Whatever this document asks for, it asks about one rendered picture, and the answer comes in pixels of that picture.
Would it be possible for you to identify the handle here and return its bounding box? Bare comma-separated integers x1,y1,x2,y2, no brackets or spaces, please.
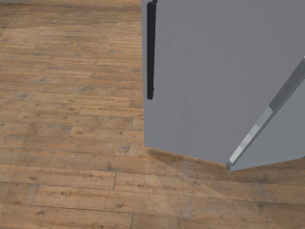
147,0,157,100

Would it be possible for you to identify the fridge door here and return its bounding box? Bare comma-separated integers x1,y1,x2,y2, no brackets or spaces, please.
141,0,305,164

